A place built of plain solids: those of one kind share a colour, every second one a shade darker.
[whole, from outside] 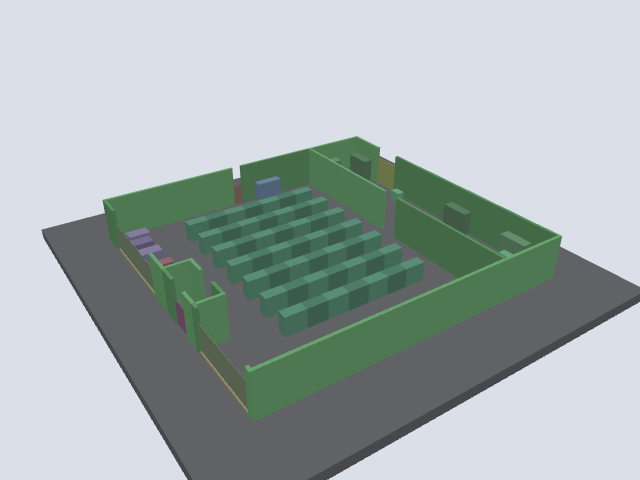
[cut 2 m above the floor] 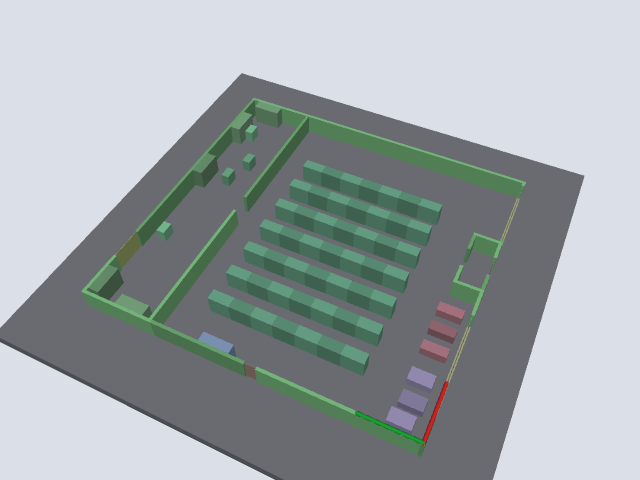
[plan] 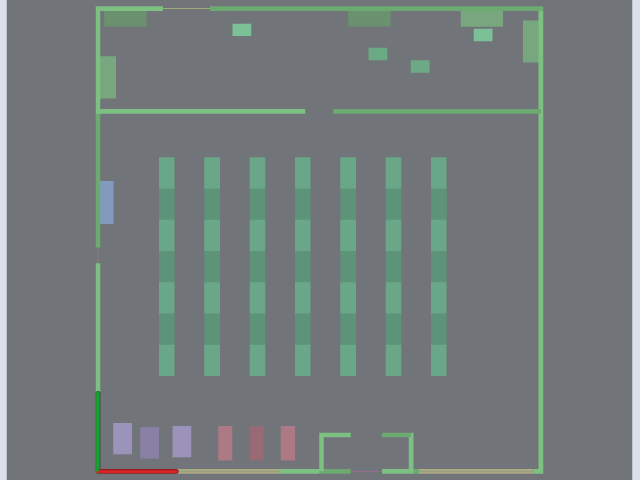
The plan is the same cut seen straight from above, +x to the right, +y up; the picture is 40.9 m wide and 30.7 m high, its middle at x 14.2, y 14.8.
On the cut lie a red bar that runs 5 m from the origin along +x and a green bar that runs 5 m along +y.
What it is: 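A store; runs of fixtures between aisles, tills by the way out, a stock room at the back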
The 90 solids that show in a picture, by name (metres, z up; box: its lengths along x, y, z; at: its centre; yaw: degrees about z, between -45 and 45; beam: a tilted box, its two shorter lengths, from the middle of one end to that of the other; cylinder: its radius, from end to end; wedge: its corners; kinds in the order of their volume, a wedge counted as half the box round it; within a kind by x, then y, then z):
{
 "run_bay_1": {"box": [1.0, 2.0, 1.9], "at": [4.4, 7.1, 0.9]},
 "run_bay_2": {"box": [1.0, 2.0, 1.9], "at": [4.4, 9.1, 0.9]},
 "run_bay_3": {"box": [1.0, 2.0, 1.9], "at": [4.4, 11.1, 0.9]},
 "run_bay_4": {"box": [1.0, 2.0, 1.9], "at": [4.4, 13.1, 0.9]},
 "run_bay_5": {"box": [1.0, 2.0, 1.9], "at": [4.4, 15.1, 0.9]},
 "run_bay_6": {"box": [1.0, 2.0, 1.9], "at": [4.4, 17.1, 0.9]},
 "run_bay_7": {"box": [1.0, 2.0, 1.9], "at": [4.4, 19.1, 0.9]},
 "run_bay_8": {"box": [1.0, 2.0, 1.9], "at": [7.3, 7.1, 0.9]},
 "run_bay_9": {"box": [1.0, 2.0, 1.9], "at": [7.3, 9.1, 0.9]},
 "run_bay_10": {"box": [1.0, 2.0, 1.9], "at": [7.3, 11.1, 0.9]},
 "run_bay_11": {"box": [1.0, 2.0, 1.9], "at": [7.3, 13.1, 0.9]},
 "run_bay_12": {"box": [1.0, 2.0, 1.9], "at": [7.3, 15.1, 0.9]},
 "run_bay_13": {"box": [1.0, 2.0, 1.9], "at": [7.3, 17.1, 0.9]},
 "run_bay_14": {"box": [1.0, 2.0, 1.9], "at": [7.3, 19.1, 0.9]},
 "run_bay_15": {"box": [1.0, 2.0, 1.9], "at": [10.2, 7.1, 0.9]},
 "run_bay_16": {"box": [1.0, 2.0, 1.9], "at": [10.2, 9.1, 0.9]},
 "run_bay_17": {"box": [1.0, 2.0, 1.9], "at": [10.2, 11.1, 0.9]},
 "run_bay_18": {"box": [1.0, 2.0, 1.9], "at": [10.2, 13.1, 0.9]},
 "run_bay_19": {"box": [1.0, 2.0, 1.9], "at": [10.2, 15.1, 0.9]},
 "run_bay_20": {"box": [1.0, 2.0, 1.9], "at": [10.2, 17.1, 0.9]},
 "run_bay_21": {"box": [1.0, 2.0, 1.9], "at": [10.2, 19.1, 0.9]},
 "run_bay_22": {"box": [1.0, 2.0, 1.9], "at": [13.1, 7.1, 0.9]},
 "run_bay_23": {"box": [1.0, 2.0, 1.9], "at": [13.1, 9.1, 0.9]},
 "run_bay_24": {"box": [1.0, 2.0, 1.9], "at": [13.1, 11.1, 0.9]},
 "run_bay_25": {"box": [1.0, 2.0, 1.9], "at": [13.1, 13.1, 0.9]},
 "run_bay_26": {"box": [1.0, 2.0, 1.9], "at": [13.1, 15.1, 0.9]},
 "run_bay_27": {"box": [1.0, 2.0, 1.9], "at": [13.1, 17.1, 0.9]},
 "run_bay_28": {"box": [1.0, 2.0, 1.9], "at": [13.1, 19.1, 0.9]},
 "run_bay_29": {"box": [1.0, 2.0, 1.9], "at": [16.0, 7.1, 0.9]},
 "run_bay_30": {"box": [1.0, 2.0, 1.9], "at": [16.0, 9.1, 0.9]},
 "run_bay_31": {"box": [1.0, 2.0, 1.9], "at": [16.0, 11.1, 0.9]},
 "run_bay_32": {"box": [1.0, 2.0, 1.9], "at": [16.0, 13.1, 0.9]},
 "run_bay_33": {"box": [1.0, 2.0, 1.9], "at": [16.0, 15.1, 0.9]},
 "run_bay_34": {"box": [1.0, 2.0, 1.9], "at": [16.0, 17.1, 0.9]},
 "run_bay_35": {"box": [1.0, 2.0, 1.9], "at": [16.0, 19.1, 0.9]},
 "run_bay_36": {"box": [1.0, 2.0, 1.9], "at": [18.9, 7.1, 0.9]},
 "run_bay_37": {"box": [1.0, 2.0, 1.9], "at": [18.9, 9.1, 0.9]},
 "run_bay_38": {"box": [1.0, 2.0, 1.9], "at": [18.9, 11.1, 0.9]},
 "run_bay_39": {"box": [1.0, 2.0, 1.9], "at": [18.9, 13.1, 0.9]},
 "run_bay_40": {"box": [1.0, 2.0, 1.9], "at": [18.9, 15.1, 0.9]},
 "run_bay_41": {"box": [1.0, 2.0, 1.9], "at": [18.9, 17.1, 0.9]},
 "run_bay_42": {"box": [1.0, 2.0, 1.9], "at": [18.9, 19.1, 0.9]},
 "run_bay_43": {"box": [1.0, 2.0, 1.9], "at": [21.8, 7.1, 0.9]},
 "run_bay_44": {"box": [1.0, 2.0, 1.9], "at": [21.8, 9.1, 0.9]},
 "run_bay_45": {"box": [1.0, 2.0, 1.9], "at": [21.8, 11.1, 0.9]},
 "run_bay_46": {"box": [1.0, 2.0, 1.9], "at": [21.8, 13.1, 0.9]},
 "run_bay_47": {"box": [1.0, 2.0, 1.9], "at": [21.8, 15.1, 0.9]},
 "run_bay_48": {"box": [1.0, 2.0, 1.9], "at": [21.8, 17.1, 0.9]},
 "run_bay_49": {"box": [1.0, 2.0, 1.9], "at": [21.8, 19.1, 0.9]},
 "wall_1": {"box": [0.3, 13.47, 4.29], "at": [0.0, 6.58, 2.09]},
 "wall_2": {"box": [0.3, 8.86, 4.29], "at": [0.0, 18.75, 2.09]},
 "wall_3": {"box": [0.3, 6.87, 4.29], "at": [0.0, 26.31, 2.09]},
 "wall_4": {"box": [2.8, 0.3, 4.29], "at": [1.25, 0.0, 2.09]},
 "wall_5": {"box": [4.32, 0.3, 4.29], "at": [2.01, 29.6, 2.09]},
 "wall_6": {"box": [13.27, 0.3, 4.29], "at": [6.63, 23.03, 2.09]},
 "wall_7": {"box": [2.8, 0.3, 4.29], "at": [13.05, 0.0, 2.09]},
 "wall_8": {"box": [0.3, 2.48, 4.29], "at": [14.29, 1.24, 2.09]},
 "wall_9": {"box": [2.02, 0.3, 4.29], "at": [15.15, 0.0, 2.09]},
 "wall_10": {"box": [1.87, 0.3, 4.29], "at": [15.23, 2.33, 2.09]},
 "wall_11": {"box": [21.31, 0.3, 4.29], "at": [17.82, 29.6, 2.09]},
 "wall_12": {"box": [1.87, 0.3, 4.29], "at": [19.1, 2.33, 2.09]},
 "wall_13": {"box": [2.02, 0.3, 4.29], "at": [19.17, 0.0, 2.09]},
 "wall_14": {"box": [0.3, 2.48, 4.29], "at": [20.03, 1.24, 2.09]},
 "wall_15": {"box": [0.65, 0.3, 4.29], "at": [20.21, 0.0, 2.09]},
 "wall_16": {"box": [13.27, 0.3, 4.29], "at": [21.7, 23.03, 2.09]},
 "wall_17": {"box": [0.65, 0.3, 4.29], "at": [28.16, 0.0, 2.09]},
 "wall_18": {"box": [0.3, 29.9, 4.29], "at": [28.33, 14.8, 2.09]},
 "stockrack_1": {"box": [1.0, 2.7, 2.45], "at": [0.65, 25.2, 1.18]},
 "stockrack_2": {"box": [2.7, 1.0, 2.45], "at": [1.76, 28.95, 1.18]},
 "stockrack_3": {"box": [2.7, 1.0, 2.45], "at": [17.36, 28.95, 1.18]},
 "stockrack_4": {"box": [2.7, 1.0, 2.45], "at": [24.55, 28.95, 1.18]},
 "stockrack_5": {"box": [1.0, 2.7, 2.45], "at": [27.68, 27.49, 1.18]},
 "produce_table_1": {"box": [1.2, 2.0, 0.85], "at": [1.58, 2.1, 0.38]},
 "produce_table_2": {"box": [1.2, 2.0, 0.85], "at": [3.3, 1.82, 0.38]},
 "produce_table_3": {"box": [1.2, 2.0, 0.85], "at": [5.36, 1.9, 0.38]},
 "till_body_1": {"box": [0.9, 2.2, 0.95], "at": [8.14, 1.8, 0.42]},
 "till_body_2": {"box": [0.9, 2.2, 0.95], "at": [10.14, 1.8, 0.42]},
 "till_body_3": {"box": [0.9, 2.2, 0.95], "at": [12.14, 1.8, 0.42]},
 "wallshelf_1": {"box": [0.85, 2.75, 2.1], "at": [0.57, 17.2, 1.0]},
 "stockpallet_1": {"box": [1.2, 0.8, 1.25], "at": [9.2, 28.24, 0.57]},
 "stockpallet_2": {"box": [1.2, 0.8, 1.25], "at": [17.91, 26.7, 0.57]},
 "stockpallet_3": {"box": [1.2, 0.8, 1.25], "at": [20.6, 25.89, 0.57]},
 "stockpallet_4": {"box": [1.2, 0.8, 1.25], "at": [24.64, 27.91, 0.57]},
 "wall_sill_front_1": {"box": [9.0, 0.3, 0.35], "at": [7.15, 0.0, 0.12]},
 "wall_sill_front_2": {"box": [7.3, 0.3, 0.35], "at": [24.18, 0.0, 0.12]},
 "front_pane_1": {"box": [9.0, 0.04, 2.5], "at": [7.15, 0.0, 1.55]},
 "front_pane_2": {"box": [7.3, 0.04, 2.5], "at": [24.18, 0.0, 1.55]},
 "goods_leaf_1": {"box": [3.0, 0.04, 3.05], "at": [5.67, 29.6, 1.48]},
 "front_doors_shut_1": {"box": [2.04, 0.04, 2.45], "at": [17.16, 0.0, 1.18]},
 "fire_exit_leaf_1": {"box": [0.04, 1.0, 2.15], "at": [0.0, 13.82, 1.02]}
}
